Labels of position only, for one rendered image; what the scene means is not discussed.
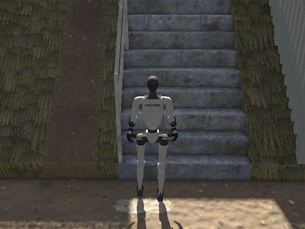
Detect stairs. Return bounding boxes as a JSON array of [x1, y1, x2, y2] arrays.
[[117, 0, 253, 180]]

